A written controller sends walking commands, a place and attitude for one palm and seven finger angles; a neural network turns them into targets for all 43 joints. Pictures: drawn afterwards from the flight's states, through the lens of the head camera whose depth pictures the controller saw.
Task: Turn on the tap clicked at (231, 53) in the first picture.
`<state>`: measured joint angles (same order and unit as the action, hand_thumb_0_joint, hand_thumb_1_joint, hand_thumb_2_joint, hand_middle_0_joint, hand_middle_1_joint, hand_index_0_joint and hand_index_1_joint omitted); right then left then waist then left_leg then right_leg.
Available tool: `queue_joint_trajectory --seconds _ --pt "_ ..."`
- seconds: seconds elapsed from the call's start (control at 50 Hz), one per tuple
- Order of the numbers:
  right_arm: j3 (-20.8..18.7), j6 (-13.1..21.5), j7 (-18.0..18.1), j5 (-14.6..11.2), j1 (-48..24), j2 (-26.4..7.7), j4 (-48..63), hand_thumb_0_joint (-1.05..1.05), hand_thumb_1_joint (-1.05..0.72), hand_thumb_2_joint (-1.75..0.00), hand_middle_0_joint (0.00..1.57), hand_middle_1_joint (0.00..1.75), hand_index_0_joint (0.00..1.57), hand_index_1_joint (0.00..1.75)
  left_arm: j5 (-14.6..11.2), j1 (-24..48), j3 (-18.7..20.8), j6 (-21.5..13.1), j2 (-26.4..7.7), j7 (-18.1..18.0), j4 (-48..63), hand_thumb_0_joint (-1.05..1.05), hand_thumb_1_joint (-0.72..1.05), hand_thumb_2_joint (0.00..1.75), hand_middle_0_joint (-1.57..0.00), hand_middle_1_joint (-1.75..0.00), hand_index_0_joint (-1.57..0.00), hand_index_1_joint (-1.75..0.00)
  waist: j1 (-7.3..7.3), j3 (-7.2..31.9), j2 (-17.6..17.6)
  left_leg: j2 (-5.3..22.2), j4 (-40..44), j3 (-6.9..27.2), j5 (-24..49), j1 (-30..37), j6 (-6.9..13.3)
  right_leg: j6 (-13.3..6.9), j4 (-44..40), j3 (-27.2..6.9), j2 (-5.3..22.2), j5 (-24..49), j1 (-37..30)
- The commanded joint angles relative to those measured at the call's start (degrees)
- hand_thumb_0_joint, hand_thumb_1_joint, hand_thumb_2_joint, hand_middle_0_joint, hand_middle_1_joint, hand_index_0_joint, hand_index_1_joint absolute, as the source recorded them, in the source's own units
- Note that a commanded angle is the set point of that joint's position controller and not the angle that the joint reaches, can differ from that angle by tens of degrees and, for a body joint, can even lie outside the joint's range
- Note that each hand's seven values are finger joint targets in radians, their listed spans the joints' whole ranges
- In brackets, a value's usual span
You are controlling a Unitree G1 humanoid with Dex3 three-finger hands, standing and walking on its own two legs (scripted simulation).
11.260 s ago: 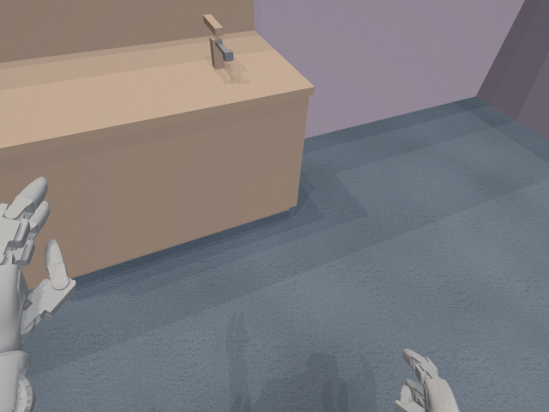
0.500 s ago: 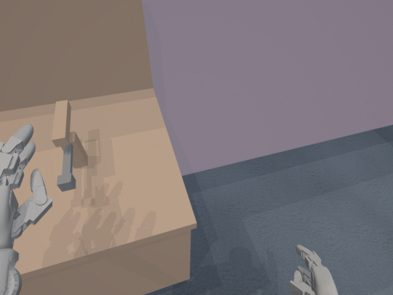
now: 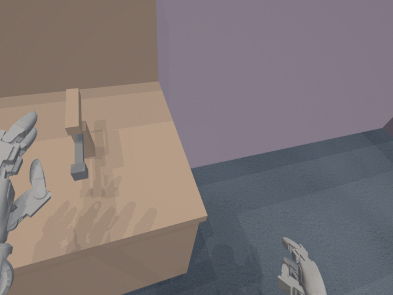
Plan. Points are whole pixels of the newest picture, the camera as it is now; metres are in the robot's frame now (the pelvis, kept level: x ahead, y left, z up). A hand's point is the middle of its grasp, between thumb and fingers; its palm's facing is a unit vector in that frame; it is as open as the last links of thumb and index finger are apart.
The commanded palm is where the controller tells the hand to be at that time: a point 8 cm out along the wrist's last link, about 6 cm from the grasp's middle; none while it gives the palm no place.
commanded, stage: come to a stop and stand still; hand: left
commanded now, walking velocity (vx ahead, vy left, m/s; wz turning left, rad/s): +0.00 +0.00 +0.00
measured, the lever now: (79, 171) +0.34 +0.28 +0.03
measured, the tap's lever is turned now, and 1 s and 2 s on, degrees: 0 0 0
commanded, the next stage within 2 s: look again from close up in 0.24 s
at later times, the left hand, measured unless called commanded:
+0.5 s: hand (30, 195) +0.21 +0.26 +0.17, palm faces +0.41 -0.84 -0.35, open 7.4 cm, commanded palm +0.15 +0.29 +0.18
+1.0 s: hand (49, 183) +0.23 +0.24 +0.17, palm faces +0.40 -0.84 -0.36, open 7.4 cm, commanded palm +0.17 +0.27 +0.18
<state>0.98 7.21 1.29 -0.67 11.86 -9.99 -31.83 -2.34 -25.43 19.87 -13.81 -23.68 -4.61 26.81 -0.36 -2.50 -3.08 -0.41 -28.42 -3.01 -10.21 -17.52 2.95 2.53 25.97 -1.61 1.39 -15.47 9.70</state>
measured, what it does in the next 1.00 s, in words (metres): stands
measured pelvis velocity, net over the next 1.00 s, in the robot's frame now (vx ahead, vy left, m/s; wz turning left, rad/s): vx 0.02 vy -0.01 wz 0.02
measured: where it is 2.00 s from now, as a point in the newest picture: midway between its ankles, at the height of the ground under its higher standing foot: outside the picture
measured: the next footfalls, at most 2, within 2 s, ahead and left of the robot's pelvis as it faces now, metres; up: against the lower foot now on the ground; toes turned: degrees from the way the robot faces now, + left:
none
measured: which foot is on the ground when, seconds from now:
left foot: down 0.00-1.00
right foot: down 0.00-1.00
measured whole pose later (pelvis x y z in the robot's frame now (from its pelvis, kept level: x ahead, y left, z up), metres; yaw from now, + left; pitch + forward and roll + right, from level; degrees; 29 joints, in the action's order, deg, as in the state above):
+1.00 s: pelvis +0.02 -0.01 +0.00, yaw +1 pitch -1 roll -1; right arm 0.8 5.5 2.5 -0.9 10.9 -11.0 -33.6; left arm -2.1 -24.3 19.8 -10.9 -20.5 -6.3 26.1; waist -1.0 -1.8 -0.7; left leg -0.2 -25.9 -1.8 -10.1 -15.0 2.1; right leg 2.1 21.6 -0.5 1.0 -14.7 6.0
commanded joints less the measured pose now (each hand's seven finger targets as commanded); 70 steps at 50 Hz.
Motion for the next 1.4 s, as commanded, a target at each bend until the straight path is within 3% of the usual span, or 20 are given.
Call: queue_joint_trajectory --seconds 0.0,0.08,0.22,0.24,0.32,0.56,0.72,0.86,1.1,1.12,1.14,1.16,1.18,1.2,1.22,1.24,1.26,1.3,1.34,1.38 --pt "-3.20 4.27 1.06 -0.07 -5.20 -8.60 8.04 0.00 -0.90 -0.90 0.20 0.30 0.20 0.30 -0.12 11.19 7.04 -4.08 -7.56 -2.04 11.24 0.00 0.90 0.90 -0.20 -0.30 -0.20 -0.30 -0.86 6.95 11.69 6.76 12.07 9.08 -13.06 3.20 -0.33 -3.50 -2.97 -0.13 -0.16 -0.75 0.33" --pt "-3.15 5.24 0.65 -0.02 -4.88 -8.92 7.21 0.00 -0.90 -0.90 0.20 0.30 0.20 0.30 1.08 11.94 2.85 -3.60 -4.32 -2.20 10.56 0.00 0.90 0.90 -0.20 -0.30 -0.20 -0.30 -0.92 6.23 10.42 7.01 13.68 9.74 -18.44 1.42 -0.33 -3.38 -3.42 -0.01 -0.37 -1.46 -0.54" --pt "-3.08 4.44 0.83 0.34 -5.69 -8.64 6.61 0.00 -0.90 -0.90 0.20 0.30 0.20 0.30 1.59 11.17 5.57 -2.75 -6.59 -2.74 9.02 0.00 0.90 0.90 -0.20 -0.30 -0.20 -0.30 -1.00 5.28 7.39 5.35 12.33 8.57 -17.90 2.63 -1.32 -3.39 -7.62 -0.51 -0.39 -3.36 1.44" --pt "-2.96 4.21 0.90 0.49 -5.63 -8.49 6.70 0.00 -0.90 -0.90 0.20 0.30 0.20 0.30 1.49 11.35 4.87 -2.71 -5.57 -2.64 8.51 0.00 0.90 0.90 -0.20 -0.30 -0.20 -0.30 -0.77 4.77 7.29 5.10 12.22 8.58 -17.97 2.11 -1.23 -3.46 -8.05 -0.48 -0.32 -3.67 1.65" --pt "-2.96 4.19 1.05 0.29 -6.01 -8.22 6.97 0.00 -0.90 -0.90 0.20 0.30 0.20 0.30 1.21 10.20 6.21 -2.75 -6.57 -2.38 10.21 0.00 0.90 0.90 -0.20 -0.30 -0.20 -0.30 -0.94 6.33 9.10 5.14 12.35 8.36 -15.41 3.77 -1.30 -3.29 -7.56 -0.05 -0.60 -1.27 0.26" --pt "-3.30 3.47 1.32 0.01 -5.49 -8.38 6.66 0.00 -0.90 -0.90 0.20 0.30 0.20 0.30 0.91 8.24 5.02 -1.59 -5.22 -2.38 10.25 0.00 0.90 0.90 -0.20 -0.30 -0.20 -0.30 -0.78 7.58 6.56 4.30 8.43 6.39 -1.89 7.61 -1.33 -3.25 -7.67 -0.16 0.38 6.12 -0.32" --pt "-3.24 2.78 1.63 -0.13 -6.29 -8.18 6.75 0.00 -0.90 -0.90 0.20 0.30 0.20 0.30 0.56 6.95 6.23 -1.16 -6.50 -2.66 11.52 0.00 0.90 0.90 -0.20 -0.30 -0.20 -0.30 -0.94 7.96 7.72 4.39 7.80 6.19 1.23 8.86 -1.25 -3.27 -7.32 -0.06 0.79 7.83 -0.62" --pt "-3.32 1.96 1.77 -0.24 -5.74 -8.13 7.06 0.00 -0.90 -0.90 0.20 0.30 0.20 0.30 0.02 5.18 5.98 -0.63 -5.71 -2.79 11.16 0.00 0.90 0.90 -0.20 -0.30 -0.20 -0.30 -0.88 9.13 6.23 4.57 6.68 6.00 6.77 9.77 -1.22 -3.12 -6.85 0.05 1.14 11.27 -1.81" --pt "-3.33 0.88 1.96 -0.36 -5.99 -8.16 7.16 0.00 -0.90 -0.90 0.20 0.30 0.20 0.30 -0.08 6.64 5.18 0.18 -5.61 -2.86 11.62 0.00 0.90 0.90 -0.20 -0.30 -0.20 -0.30 -0.70 8.19 6.60 4.66 6.73 5.89 5.51 9.52 -1.04 -3.22 -7.19 -0.14 1.58 10.86 -1.52" --pt "-3.28 0.88 2.11 -0.41 -6.43 -8.09 7.01 0.00 -0.90 -0.90 0.20 0.30 0.20 0.30 0.03 6.53 6.07 0.31 -6.65 -3.00 11.86 0.00 0.90 0.90 -0.20 -0.30 -0.20 -0.30 -0.76 8.17 6.35 4.77 6.91 6.03 5.68 10.05 -1.09 -3.20 -7.19 -0.02 1.54 10.68 -1.18" --pt "-3.58 3.11 1.14 3.04 -2.08 -9.93 6.96 0.00 -0.90 -0.90 0.20 0.30 0.20 0.30 8.20 62.46 37.20 -5.52 -50.09 -2.70 23.45 0.00 0.90 0.90 -0.20 -0.30 -0.20 -0.30 -2.44 -3.27 -3.66 6.11 -1.48 5.06 9.97 0.53 -0.69 -4.26 -11.52 -3.60 5.13 15.68 10.86" --pt "-1.05 3.34 1.02 1.03 -5.56 -3.15 2.20 0.00 -0.90 -0.90 0.20 0.30 0.20 0.30 3.06 29.96 13.99 -3.33 -14.74 -0.32 -9.03 0.00 0.90 0.90 -0.20 -0.30 -0.20 -0.30 -0.58 7.03 -3.52 2.03 1.44 4.90 13.98 10.13 -1.23 -6.32 -5.82 -4.57 4.72 17.41 8.23" --pt "-4.66 4.32 0.87 0.19 -2.45 -8.90 6.06 0.00 -0.90 -0.90 0.20 0.30 0.20 0.30 1.61 15.34 9.01 -2.85 -7.97 0.38 -9.37 0.00 0.90 0.90 -0.20 -0.30 -0.20 -0.30 -2.73 10.59 4.44 3.17 0.86 2.72 16.24 14.20 -1.77 -4.98 -5.81 -7.13 2.96 22.02 4.25" --pt "-4.91 4.32 0.00 -0.47 -2.37 -9.21 6.82 0.00 -0.90 -0.90 0.20 0.30 0.20 0.30 0.26 13.55 4.62 -3.34 -5.44 0.67 2.06 0.00 0.90 0.90 -0.20 -0.30 -0.20 -0.30 -2.08 13.83 9.29 3.88 2.38 4.05 19.68 14.84 -0.92 -4.22 -3.15 -4.60 2.82 20.41 -0.02" --pt "-4.99 4.71 -0.85 -0.98 -3.67 -8.58 6.78 0.00 -0.90 -0.90 0.20 0.30 0.20 0.30 -0.47 10.19 1.05 -3.50 -1.23 0.73 4.71 0.00 0.90 0.90 -0.20 -0.30 -0.20 -0.30 -1.80 16.55 14.08 4.96 2.84 4.25 23.30 16.98 -0.55 -4.14 -0.42 -2.71 2.19 17.56 -0.72" --pt "-5.25 4.82 -1.64 -0.57 -3.41 -9.65 7.72 0.00 -0.90 -0.90 0.20 0.30 0.20 0.30 -0.03 7.83 2.22 -3.30 -4.12 0.20 9.02 0.00 0.90 0.90 -0.20 -0.30 -0.20 -0.30 -2.29 16.59 12.78 5.96 3.03 4.94 23.18 16.44 -0.39 -3.63 -0.13 -2.49 1.47 15.00 0.10" --pt "-5.07 4.73 -2.05 -0.46 -3.86 -9.36 8.05 0.00 -0.90 -0.90 0.20 0.30 0.20 0.30 -0.04 5.48 2.49 -3.26 -4.67 -0.14 11.40 0.00 0.90 0.90 -0.20 -0.30 -0.20 -0.30 -2.31 15.96 10.23 6.34 3.40 5.64 21.40 14.05 -0.35 -3.46 -0.29 -1.48 1.29 12.96 -0.45" --pt "-4.49 4.40 -1.75 -0.36 -4.61 -8.93 8.47 0.00 -0.90 -0.90 0.20 0.30 0.20 0.30 -0.23 1.89 5.64 -2.91 -7.29 -1.04 11.21 0.00 0.90 0.90 -0.20 -0.30 -0.20 -0.30 -2.41 13.49 3.57 5.71 4.08 5.36 12.22 9.29 -0.79 -3.11 -2.87 -1.77 1.34 10.39 -1.05" --pt "-4.06 3.65 -0.66 -0.31 -5.12 -8.76 8.62 0.00 -0.90 -0.90 0.20 0.30 0.20 0.30 -0.72 1.00 8.74 -2.77 -9.17 -1.89 9.69 0.00 0.90 0.90 -0.20 -0.30 -0.20 -0.30 -1.80 10.87 0.46 4.65 4.76 5.28 5.01 7.09 -1.13 -3.32 -4.73 -1.57 1.90 7.60 0.44" --pt "-3.70 3.40 0.45 -0.23 -5.87 -8.60 8.65 0.00 -0.90 -0.90 0.20 0.30 0.20 0.30 -1.08 4.17 10.12 -3.40 -10.09 -2.06 9.82 0.00 0.90 0.90 -0.20 -0.30 -0.20 -0.30 -1.24 7.75 2.32 4.13 6.00 5.73 -0.50 6.03 -1.27 -3.61 -6.30 -2.24 1.75 3.34 2.96"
